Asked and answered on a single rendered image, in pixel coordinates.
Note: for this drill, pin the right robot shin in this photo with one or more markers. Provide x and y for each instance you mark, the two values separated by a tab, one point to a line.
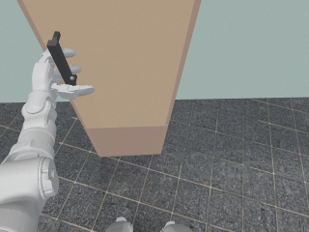
169	222

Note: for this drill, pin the cupboard door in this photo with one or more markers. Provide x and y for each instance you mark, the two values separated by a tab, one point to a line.
129	50

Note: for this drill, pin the robot left upper arm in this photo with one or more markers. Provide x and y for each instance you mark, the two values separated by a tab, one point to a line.
25	186

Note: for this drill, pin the robot left thigh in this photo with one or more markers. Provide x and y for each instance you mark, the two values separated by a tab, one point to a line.
120	226

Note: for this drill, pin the left robot hand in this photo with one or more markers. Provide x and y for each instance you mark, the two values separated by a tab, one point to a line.
44	76

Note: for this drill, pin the handle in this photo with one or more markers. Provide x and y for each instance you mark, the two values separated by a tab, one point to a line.
60	60

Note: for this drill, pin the robot left forearm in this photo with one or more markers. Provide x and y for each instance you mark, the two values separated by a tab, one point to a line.
38	134

